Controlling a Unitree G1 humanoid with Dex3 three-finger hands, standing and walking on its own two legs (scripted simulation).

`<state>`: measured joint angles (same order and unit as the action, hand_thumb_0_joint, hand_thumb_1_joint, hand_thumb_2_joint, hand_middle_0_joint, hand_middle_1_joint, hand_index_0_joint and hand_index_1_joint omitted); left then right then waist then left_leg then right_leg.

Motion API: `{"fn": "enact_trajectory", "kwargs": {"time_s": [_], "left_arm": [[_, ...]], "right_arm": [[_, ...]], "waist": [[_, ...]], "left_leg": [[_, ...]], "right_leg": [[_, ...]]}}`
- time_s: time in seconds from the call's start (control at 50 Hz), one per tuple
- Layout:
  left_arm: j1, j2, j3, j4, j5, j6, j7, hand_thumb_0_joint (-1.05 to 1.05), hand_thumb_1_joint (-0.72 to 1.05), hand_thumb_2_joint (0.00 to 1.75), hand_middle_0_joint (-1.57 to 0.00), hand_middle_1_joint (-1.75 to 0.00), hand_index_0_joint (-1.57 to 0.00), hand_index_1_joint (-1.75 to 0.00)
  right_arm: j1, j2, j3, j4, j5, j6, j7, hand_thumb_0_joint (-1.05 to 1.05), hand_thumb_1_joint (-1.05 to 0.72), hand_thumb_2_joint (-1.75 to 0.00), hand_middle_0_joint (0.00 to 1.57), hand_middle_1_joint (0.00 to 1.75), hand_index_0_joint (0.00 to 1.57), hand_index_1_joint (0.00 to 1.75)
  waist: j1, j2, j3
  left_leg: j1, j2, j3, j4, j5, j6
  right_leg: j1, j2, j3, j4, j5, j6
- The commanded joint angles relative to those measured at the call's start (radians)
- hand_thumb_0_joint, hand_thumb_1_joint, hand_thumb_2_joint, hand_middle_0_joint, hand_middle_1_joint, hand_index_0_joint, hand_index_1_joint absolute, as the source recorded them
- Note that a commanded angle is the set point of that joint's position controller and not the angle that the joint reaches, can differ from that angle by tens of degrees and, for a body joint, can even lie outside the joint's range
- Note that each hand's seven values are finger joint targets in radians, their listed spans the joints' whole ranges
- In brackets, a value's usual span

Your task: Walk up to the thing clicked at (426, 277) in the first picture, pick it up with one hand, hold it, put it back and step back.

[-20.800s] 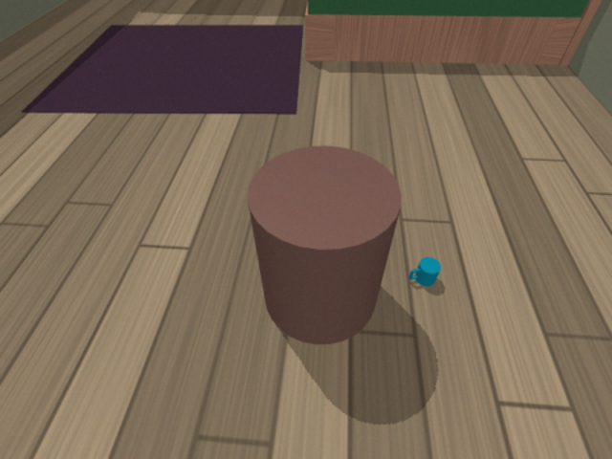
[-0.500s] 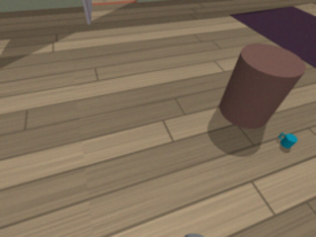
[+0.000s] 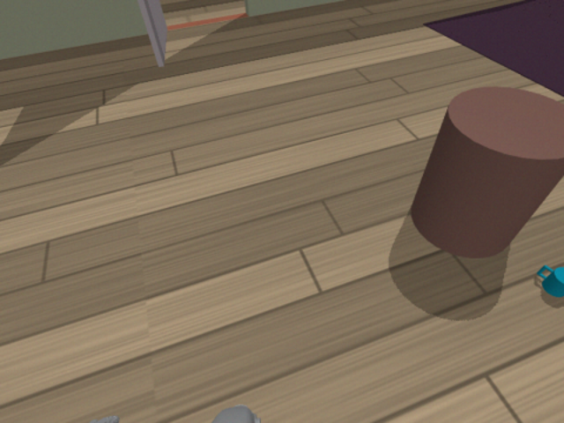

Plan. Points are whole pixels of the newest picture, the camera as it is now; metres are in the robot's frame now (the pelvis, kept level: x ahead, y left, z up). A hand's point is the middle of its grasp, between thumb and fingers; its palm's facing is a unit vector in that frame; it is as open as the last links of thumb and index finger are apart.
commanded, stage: walk up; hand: left
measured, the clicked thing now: (555, 279) +0.76 -1.00 -0.73
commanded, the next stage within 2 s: none
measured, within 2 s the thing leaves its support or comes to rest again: neither
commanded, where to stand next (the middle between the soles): +0.50 +0.01 m, yaw +0 degrees
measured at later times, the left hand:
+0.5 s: hand (132, 353) +0.26 +0.30 -0.14, palm faces -0.11 -0.94 -0.33, open 7.4 cm
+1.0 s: hand (159, 292) +0.39 +0.29 -0.15, palm faces -0.01 -0.94 -0.35, open 7.4 cm
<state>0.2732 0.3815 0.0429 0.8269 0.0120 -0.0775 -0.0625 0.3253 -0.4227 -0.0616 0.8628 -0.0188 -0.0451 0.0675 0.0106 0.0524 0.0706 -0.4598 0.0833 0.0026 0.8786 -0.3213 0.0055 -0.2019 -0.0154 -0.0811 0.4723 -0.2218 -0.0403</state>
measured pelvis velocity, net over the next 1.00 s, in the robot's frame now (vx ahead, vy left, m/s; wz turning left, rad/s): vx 0.35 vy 0.02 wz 0.00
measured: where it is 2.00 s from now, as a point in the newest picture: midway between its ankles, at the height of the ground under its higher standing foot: (300, 358)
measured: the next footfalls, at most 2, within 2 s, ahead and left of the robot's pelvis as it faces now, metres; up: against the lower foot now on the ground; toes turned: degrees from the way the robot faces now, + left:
left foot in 0.14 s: +0.21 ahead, +0.15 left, +0.00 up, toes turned +5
right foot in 0.60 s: +0.37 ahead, -0.12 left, +0.00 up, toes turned -6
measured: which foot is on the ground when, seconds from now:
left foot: up 0.00-0.12, down 0.14-0.62, up 0.64-0.98, down 1.00-1.00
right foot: down 0.00-0.16, up 0.18-0.58, down 0.60-1.00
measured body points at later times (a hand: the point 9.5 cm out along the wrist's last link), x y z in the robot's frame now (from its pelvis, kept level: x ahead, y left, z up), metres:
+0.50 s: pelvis +0.19 +0.04 +0.00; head +0.20 +0.05 +0.45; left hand +0.27 +0.35 -0.12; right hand +0.21 -0.29 -0.10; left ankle +0.17 +0.15 -0.74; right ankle +0.30 -0.13 -0.70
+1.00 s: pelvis +0.35 +0.02 -0.01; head +0.35 +0.03 +0.44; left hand +0.39 +0.34 -0.12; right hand +0.41 -0.31 -0.11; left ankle +0.45 +0.13 -0.74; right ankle +0.33 -0.12 -0.74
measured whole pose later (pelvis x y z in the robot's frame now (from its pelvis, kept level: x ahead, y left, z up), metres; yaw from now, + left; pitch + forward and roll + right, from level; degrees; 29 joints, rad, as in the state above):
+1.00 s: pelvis +0.35 +0.02 -0.01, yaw +0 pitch -3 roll -2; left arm 0.35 0.42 0.04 0.83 0.01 -0.05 -0.06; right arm 0.33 -0.43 -0.06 0.88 -0.02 -0.07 0.05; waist 0.04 0.01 0.05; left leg -0.38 0.06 0.05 0.58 -0.21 0.01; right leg -0.20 -0.04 -0.09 0.59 -0.34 -0.02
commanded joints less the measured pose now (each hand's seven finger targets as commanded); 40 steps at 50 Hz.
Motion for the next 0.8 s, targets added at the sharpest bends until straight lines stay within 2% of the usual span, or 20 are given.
{"fn": "enact_trajectory", "kwargs": {"time_s": [0.0, 0.04, 0.06, 0.1, 0.12, 0.14, 0.16, 0.18, 0.22, 0.28, 0.38, 0.44, 0.52, 0.56, 0.58, 0.6, 0.62, 0.64, 0.72, 0.78], "left_arm": [[-0.004, 0.295, 0.098, -0.082, 0.004, -0.022, 0.007, 0.00, 0.90, 0.90, -0.20, -0.30, -0.20, -0.30], [0.006, 0.300, 0.094, -0.082, 0.001, -0.017, 0.003, 0.00, 0.90, 0.90, -0.20, -0.30, -0.20, -0.30], [-0.025, 0.313, 0.092, -0.084, 0.000, -0.014, 0.002, 0.00, 0.90, 0.90, -0.20, -0.30, -0.20, -0.30], [-0.033, 0.267, 0.072, -0.088, 0.010, -0.004, 0.004, 0.00, 0.90, 0.90, -0.20, -0.30, -0.20, -0.30], [-0.011, 0.220, 0.055, -0.090, 0.012, -0.001, 0.006, 0.00, 0.90, 0.90, -0.20, -0.30, -0.20, -0.30], [0.023, 0.156, 0.039, -0.098, -0.007, 0.002, 0.007, 0.00, 0.90, 0.90, -0.20, -0.30, -0.20, -0.30], [0.031, 0.261, 0.069, -0.065, 0.001, 0.012, 0.024, 0.00, 0.90, 0.90, -0.20, -0.30, -0.20, -0.30], [0.030, 0.289, 0.063, -0.048, -0.002, 0.010, 0.028, 0.00, 0.90, 0.90, -0.20, -0.30, -0.20, -0.30], [0.080, 0.268, 0.064, -0.004, -0.013, 0.011, 0.028, 0.00, 0.90, 0.90, -0.20, -0.30, -0.20, -0.30], [0.103, 0.249, 0.063, 0.017, -0.010, 0.019, 0.011, 0.00, 0.90, 0.90, -0.20, -0.30, -0.20, -0.30], [0.006, 0.220, 0.059, -0.017, 0.004, 0.029, -0.010, 0.00, 0.90, 0.90, -0.20, -0.30, -0.20, -0.30], [-0.058, 0.204, 0.062, -0.030, 0.004, 0.025, -0.018, 0.00, 0.90, 0.90, -0.20, -0.30, -0.20, -0.30], [-0.048, 0.194, 0.069, -0.023, 0.002, 0.011, -0.014, 0.00, 0.90, 0.90, -0.20, -0.30, -0.20, -0.30], [0.060, 0.220, 0.085, 0.015, 0.002, -0.002, -0.001, 0.00, 0.90, 0.90, -0.20, -0.30, -0.20, -0.30], [0.127, 0.269, 0.103, 0.028, 0.006, -0.012, 0.010, 0.00, 0.90, 0.90, -0.20, -0.30, -0.20, -0.30], [0.176, 0.353, 0.123, 0.011, 0.006, -0.019, 0.022, 0.00, 0.90, 0.90, -0.20, -0.30, -0.20, -0.30], [0.161, 0.385, 0.122, 0.006, -0.004, -0.015, 0.020, 0.00, 0.90, 0.90, -0.20, -0.30, -0.20, -0.30], [0.128, 0.367, 0.117, -0.009, -0.016, -0.011, 0.023, 0.00, 0.90, 0.90, -0.20, -0.30, -0.20, -0.30], [0.034, 0.288, 0.088, -0.038, -0.016, -0.012, 0.031, 0.00, 0.90, 0.90, -0.20, -0.30, -0.20, -0.30], [0.033, 0.287, 0.088, -0.059, -0.005, -0.013, 0.028, 0.00, 0.90, 0.90, -0.20, -0.30, -0.20, -0.30]], "right_arm": [[-0.019, -0.160, -0.064, -0.075, -0.007, -0.034, 0.005, 0.00, -0.90, -0.90, 0.20, 0.30, 0.20, 0.30], [-0.039, -0.160, -0.066, -0.074, -0.005, -0.043, 0.004, 0.00, -0.90, -0.90, 0.20, 0.30, 0.20, 0.30], [-0.006, -0.164, -0.071, -0.062, -0.007, -0.046, 0.001, 0.00, -0.90, -0.90, 0.20, 0.30, 0.20, 0.30], [0.098, -0.201, -0.087, -0.025, -0.010, -0.057, -0.011, 0.00, -0.90, -0.90, 0.20, 0.30, 0.20, 0.30], [0.183, -0.249, -0.102, -0.004, -0.014, -0.063, -0.022, 0.00, -0.90, -0.90, 0.20, 0.30, 0.20, 0.30], [0.219, -0.346, -0.124, -0.021, -0.022, -0.070, -0.031, 0.00, -0.90, -0.90, 0.20, 0.30, 0.20, 0.30], [0.181, -0.362, -0.123, -0.051, 0.001, -0.070, -0.032, 0.00, -0.90, -0.90, 0.20, 0.30, 0.20, 0.30], [0.130, -0.330, -0.113, -0.059, 0.009, -0.068, -0.036, 0.00, -0.90, -0.90, 0.20, 0.30, 0.20, 0.30], [0.064, -0.276, -0.084, -0.077, 0.010, -0.071, -0.044, 0.00, -0.90, -0.90, 0.20, 0.30, 0.20, 0.30], [0.039, -0.252, -0.072, -0.079, 0.010, -0.073, -0.044, 0.00, -0.90, -0.90, 0.20, 0.30, 0.20, 0.30], [0.061, -0.267, -0.077, -0.091, 0.012, -0.071, -0.043, 0.00, -0.90, -0.90, 0.20, 0.30, 0.20, 0.30], [0.072, -0.264, -0.077, -0.092, 0.011, -0.066, -0.039, 0.00, -0.90, -0.90, 0.20, 0.30, 0.20, 0.30], [0.046, -0.264, -0.073, -0.112, 0.012, -0.054, -0.040, 0.00, -0.90, -0.90, 0.20, 0.30, 0.20, 0.30], [0.029, -0.229, -0.059, -0.124, 0.014, -0.047, -0.042, 0.00, -0.90, -0.90, 0.20, 0.30, 0.20, 0.30], [0.073, -0.170, -0.037, -0.125, 0.016, -0.047, -0.042, 0.00, -0.90, -0.90, 0.20, 0.30, 0.20, 0.30], [0.083, -0.107, -0.013, -0.149, 0.016, -0.048, -0.041, 0.00, -0.90, -0.90, 0.20, 0.30, 0.20, 0.30], [0.060, -0.199, -0.036, -0.124, 0.013, -0.035, -0.051, 0.00, -0.90, -0.90, 0.20, 0.30, 0.20, 0.30], [0.054, -0.225, -0.045, -0.106, 0.010, -0.032, -0.055, 0.00, -0.90, -0.90, 0.20, 0.30, 0.20, 0.30], [0.102, -0.203, -0.043, -0.047, 0.015, -0.031, -0.039, 0.00, -0.90, -0.90, 0.20, 0.30, 0.20, 0.30], [0.075, -0.185, -0.048, -0.048, 0.002, -0.026, -0.021, 0.00, -0.90, -0.90, 0.20, 0.30, 0.20, 0.30]], "waist": [[0.025, -0.195, -0.006], [0.033, -0.178, -0.015], [0.002, -0.172, -0.022], [-0.062, -0.063, -0.059], [-0.105, 0.088, -0.078], [-0.115, 0.294, -0.073], [-0.107, 0.137, -0.054], [-0.075, 0.037, -0.014], [-0.029, 0.037, -0.003], [-0.021, 0.115, -0.005], [-0.048, 0.093, 0.007], [-0.059, 0.078, 0.022], [-0.031, 0.073, 0.000], [0.034, -0.031, -0.056], [0.060, -0.187, -0.107], [0.074, -0.371, -0.128], [0.083, -0.289, -0.088], [0.064, -0.206, -0.042], [0.005, -0.223, -0.014], [0.013, -0.232, -0.001]], "left_leg": [[0.036, 0.014, 0.042, -0.225, 0.081, -0.010], [0.103, -0.002, 0.067, -0.282, 0.125, -0.008], [0.177, -0.003, 0.071, -0.301, 0.160, -0.002], [0.373, -0.043, 0.088, -0.322, 0.077, 0.017], [0.480, 0.007, -0.011, -0.404, -0.108, 0.046], [0.539, 0.290, -0.554, -0.652, -0.429, 0.153], [0.463, 0.377, -0.715, -0.709, -0.513, 0.250], [0.415, 0.351, -0.613, -0.680, -0.389, 0.255], [0.356, 0.264, -0.380, -0.646, -0.139, 0.198], [0.297, 0.200, -0.182, -0.646, 0.051, 0.185], [0.349, 0.202, -0.111, -0.658, 0.074, 0.219], [0.312, 0.173, -0.059, -0.636, 0.091, 0.193], [0.256, 0.182, -0.041, -0.525, 0.205, 0.179], [0.180, 0.146, -0.016, -0.341, 0.210, 0.139], [0.113, 0.060, 0.056, -0.119, 0.162, 0.102], [-0.082, -0.062, 0.107, 0.125, -0.133, 0.047], [-0.173, -0.075, 0.032, 0.229, -0.248, 0.042], [-0.176, -0.031, -0.039, 0.269, -0.218, 0.041], [-0.080, 0.012, -0.042, 0.127, -0.069, 0.025], [-0.048, 0.007, 0.006, -0.027, -0.035, 0.003]], "right_leg": [[-0.056, -0.227, 0.189, -0.237, -0.213, -0.180], [-0.079, -0.227, 0.184, -0.206, -0.230, -0.173], [-0.126, -0.233, 0.184, -0.184, -0.286, -0.162], [-0.236, -0.164, 0.119, 0.002, -0.313, -0.123], [-0.336, -0.097, 0.060, 0.220, -0.297, -0.093], [-0.545, 0.047, -0.006, 0.559, -0.313, -0.020], [-0.527, 0.014, 0.138, 0.665, -0.340, -0.023], [-0.525, -0.018, 0.181, 0.703, -0.263, -0.018], [-0.463, -0.057, 0.203, 0.661, -0.159, -0.010], [-0.368, -0.065, 0.149, 0.542, -0.103, 0.022], [-0.384, -0.089, 0.092, 0.351, -0.021, 0.040], [-0.314, -0.078, 0.055, 0.230, 0.038, 0.026], [-0.138, -0.033, 0.011, 0.127, 0.030, 0.005], [0.081, -0.013, 0.030, 0.045, 0.045, -0.011], [0.200, -0.075, 0.137, -0.038, -0.069, -0.035], [0.288, -0.313, 0.516, -0.160, -0.217, -0.113], [0.251, -0.405, 0.702, -0.220, -0.285, -0.232], [0.176, -0.408, 0.659, -0.209, -0.258, -0.255], [0.029, -0.264, 0.328, -0.198, -0.021, -0.196], [-0.027, -0.234, 0.247, -0.220, -0.112, -0.202]]}}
